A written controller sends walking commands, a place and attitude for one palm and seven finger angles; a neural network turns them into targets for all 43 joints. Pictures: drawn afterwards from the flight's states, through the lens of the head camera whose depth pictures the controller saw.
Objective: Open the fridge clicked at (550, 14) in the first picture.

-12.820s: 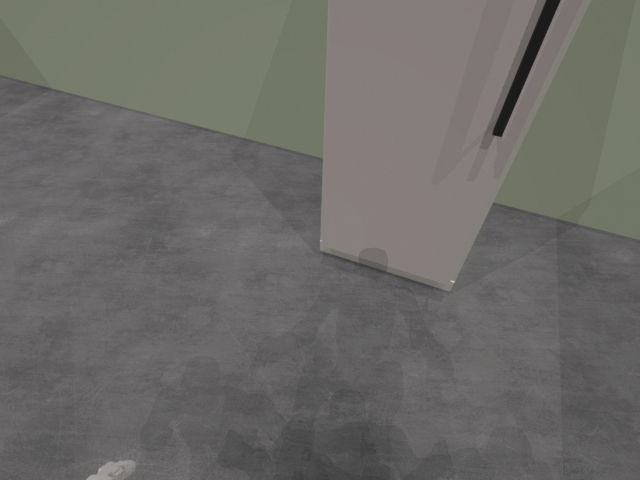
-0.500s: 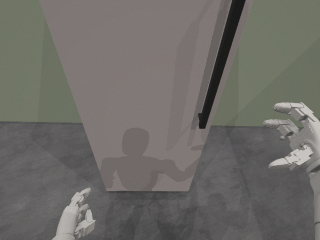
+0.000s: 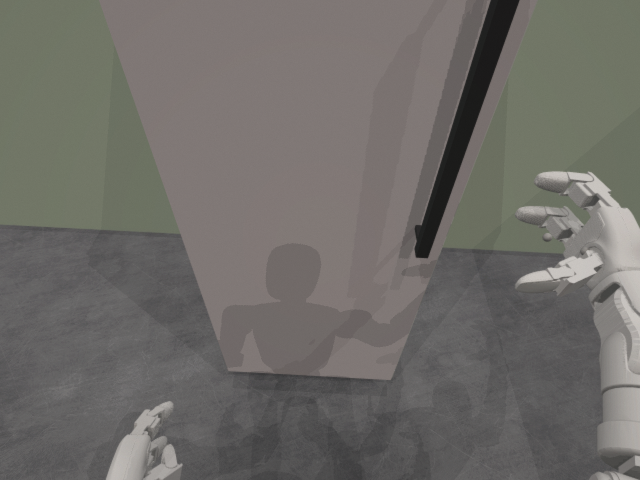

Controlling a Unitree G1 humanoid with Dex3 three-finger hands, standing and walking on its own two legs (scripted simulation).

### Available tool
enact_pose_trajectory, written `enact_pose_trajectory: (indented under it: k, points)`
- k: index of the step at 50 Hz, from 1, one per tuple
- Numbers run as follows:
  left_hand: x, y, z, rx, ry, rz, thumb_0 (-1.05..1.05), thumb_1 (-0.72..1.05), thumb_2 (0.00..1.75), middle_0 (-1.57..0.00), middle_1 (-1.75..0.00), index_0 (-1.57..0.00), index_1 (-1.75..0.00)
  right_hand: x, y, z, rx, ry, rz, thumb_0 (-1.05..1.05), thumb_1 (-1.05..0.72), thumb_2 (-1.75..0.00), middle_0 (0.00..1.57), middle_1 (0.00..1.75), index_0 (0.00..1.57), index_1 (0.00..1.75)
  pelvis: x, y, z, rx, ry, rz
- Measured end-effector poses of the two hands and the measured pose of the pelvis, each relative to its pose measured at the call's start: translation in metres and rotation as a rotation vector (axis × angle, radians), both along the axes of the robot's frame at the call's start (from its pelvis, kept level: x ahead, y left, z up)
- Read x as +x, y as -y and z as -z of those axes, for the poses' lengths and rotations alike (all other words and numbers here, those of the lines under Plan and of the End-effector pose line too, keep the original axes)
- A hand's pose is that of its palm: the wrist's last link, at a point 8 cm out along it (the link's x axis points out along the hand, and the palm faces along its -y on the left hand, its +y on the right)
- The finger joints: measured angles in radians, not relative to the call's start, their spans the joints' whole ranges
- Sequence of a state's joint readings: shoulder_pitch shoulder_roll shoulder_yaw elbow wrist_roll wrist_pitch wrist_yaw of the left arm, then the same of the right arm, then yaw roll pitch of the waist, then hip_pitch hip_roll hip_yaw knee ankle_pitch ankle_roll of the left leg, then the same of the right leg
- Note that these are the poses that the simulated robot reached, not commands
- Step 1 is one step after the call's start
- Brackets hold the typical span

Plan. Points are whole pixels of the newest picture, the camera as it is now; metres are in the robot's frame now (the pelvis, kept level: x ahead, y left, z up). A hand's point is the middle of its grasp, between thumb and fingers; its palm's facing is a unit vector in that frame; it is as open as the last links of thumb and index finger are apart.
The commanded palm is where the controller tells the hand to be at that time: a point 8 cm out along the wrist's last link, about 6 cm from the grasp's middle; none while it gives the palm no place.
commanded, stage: move the hooked fingers beside the handle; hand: right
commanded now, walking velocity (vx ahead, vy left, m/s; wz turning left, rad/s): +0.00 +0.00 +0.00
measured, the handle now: (459, 117) +0.51 -0.14 +0.22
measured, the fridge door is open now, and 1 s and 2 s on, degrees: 0 0 0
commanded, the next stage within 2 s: feel for the door with the fingertips in 1.62 s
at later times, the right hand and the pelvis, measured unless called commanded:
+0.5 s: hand (508, 207) +0.41 -0.20 +0.16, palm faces +0.01 +1.00 +0.00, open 14.0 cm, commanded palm +0.39 -0.26 +0.16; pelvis +0.01 +0.01 +0.00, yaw +0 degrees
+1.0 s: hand (494, 183) +0.46 -0.20 +0.16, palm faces +0.01 +1.00 +0.01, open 14.0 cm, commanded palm +0.43 -0.26 +0.15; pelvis +0.01 +0.01 -0.01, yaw +2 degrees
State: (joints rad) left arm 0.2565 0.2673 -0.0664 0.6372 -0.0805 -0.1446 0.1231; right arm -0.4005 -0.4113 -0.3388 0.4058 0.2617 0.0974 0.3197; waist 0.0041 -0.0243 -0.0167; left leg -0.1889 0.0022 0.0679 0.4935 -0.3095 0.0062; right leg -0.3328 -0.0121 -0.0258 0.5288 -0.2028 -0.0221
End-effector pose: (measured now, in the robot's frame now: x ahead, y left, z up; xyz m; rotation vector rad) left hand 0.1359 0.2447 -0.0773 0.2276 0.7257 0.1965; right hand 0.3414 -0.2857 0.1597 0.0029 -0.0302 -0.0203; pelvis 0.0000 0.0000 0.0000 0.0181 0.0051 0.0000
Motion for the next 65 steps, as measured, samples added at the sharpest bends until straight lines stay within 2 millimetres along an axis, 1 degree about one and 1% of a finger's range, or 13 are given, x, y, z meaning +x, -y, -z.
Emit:
enact_pose_trajectory:
  k: [5, 15, 25, 28, 34, 41, 46, 51, 57, 61, 65]
  points:
    - [-0.004, -0.004, 0.001, -0.007, -0.010, -0.022, 0.02, 0.90, 0.90, -0.20, -0.30, -0.21, -0.30, 0.014, -0.003, -0.001, -0.003, -0.016, 0.004, -0.01, 0.50, -0.30, 0.30, 1.20, 0.30, 1.20, 0.003, -0.001, 0.000, -0.002, -0.010, -0.008]
    - [-0.012, -0.010, 0.009, -0.018, -0.052, -0.042, 0.01, 0.90, 0.90, -0.20, -0.30, -0.21, -0.30, 0.026, -0.010, -0.002, -0.001, -0.016, 0.005, -0.01, 0.50, -0.30, 0.30, 1.20, 0.30, 1.20, 0.007, -0.004, 0.001, -0.004, -0.019, -0.012]
    - [-0.021, -0.017, 0.016, -0.014, -0.103, -0.055, 0.01, 0.90, 0.90, -0.20, -0.30, -0.21, -0.30, 0.048, -0.031, -0.001, 0.000, -0.023, -0.011, -0.01, 0.50, -0.30, 0.30, 1.20, 0.30, 1.20, 0.006, -0.008, 0.003, -0.005, -0.036, -0.007]
    - [-0.027, -0.020, 0.017, -0.014, -0.116, -0.068, 0.01, 0.90, 0.90, -0.20, -0.30, -0.21, -0.30, 0.055, -0.033, -0.002, 0.006, -0.017, -0.003, -0.01, 0.50, -0.30, 0.30, 1.20, 0.30, 1.20, 0.006, -0.010, 0.003, -0.006, -0.042, -0.014]
    - [-0.042, -0.027, 0.021, -0.012, -0.156, -0.098, 0.01, 0.90, 0.90, -0.20, -0.30, -0.21, -0.30, 0.065, -0.029, -0.004, -0.002, -0.018, 0.014, -0.01, 0.50, -0.30, 0.30, 1.20, 0.30, 1.20, 0.008, -0.011, 0.004, -0.006, -0.051, -0.018]
    - [-0.061, -0.034, 0.027, 0.007, -0.231, -0.119, 0.01, 0.90, 0.90, -0.20, -0.30, -0.21, -0.30, 0.079, -0.032, 0.001, 0.003, -0.040, -0.004, -0.01, 0.50, -0.30, 0.30, 1.20, 0.30, 1.20, 0.006, -0.011, 0.006, -0.002, -0.069, -0.012]
    - [-0.075, -0.035, 0.029, 0.011, -0.268, -0.144, 0.01, 0.90, 0.90, -0.20, -0.30, -0.21, -0.30, 0.092, -0.035, 0.001, 0.010, -0.017, -0.007, -0.01, 0.50, -0.30, 0.30, 1.20, 0.30, 1.20, 0.006, -0.010, 0.007, -0.002, -0.087, -0.021]
    - [-0.085, -0.033, 0.030, 0.000, -0.287, -0.169, 0.01, 0.90, 0.90, -0.20, -0.30, -0.21, -0.30, 0.096, -0.035, 0.001, 0.007, -0.006, -0.015, -0.01, 0.50, -0.30, 0.30, 1.20, 0.30, 1.20, 0.009, -0.007, 0.007, -0.002, -0.095, -0.033]
    - [-0.085, -0.027, 0.031, -0.013, -0.288, -0.177, 0.01, 0.90, 0.90, -0.20, -0.30, -0.21, -0.30, 0.092, -0.029, 0.009, 0.006, -0.031, -0.008, -0.01, 0.50, -0.30, 0.30, 1.20, 0.30, 1.20, 0.012, -0.004, 0.008, -0.001, -0.093, -0.038]
    - [-0.078, -0.023, 0.030, -0.012, -0.280, -0.162, 0.01, 0.90, 0.90, -0.20, -0.30, -0.21, -0.30, 0.088, -0.026, 0.009, 0.005, -0.013, -0.001, -0.01, 0.50, -0.30, 0.30, 1.20, 0.30, 1.20, 0.011, -0.002, 0.008, 0.001, -0.090, -0.034]
    - [-0.068, -0.019, 0.029, -0.010, -0.261, -0.141, 0.01, 0.90, 0.90, -0.20, -0.30, -0.21, -0.30, 0.087, -0.029, 0.006, -0.001, 0.003, -0.010, -0.01, 0.50, -0.30, 0.30, 1.20, 0.30, 1.20, 0.010, 0.000, 0.008, 0.005, -0.089, -0.025]
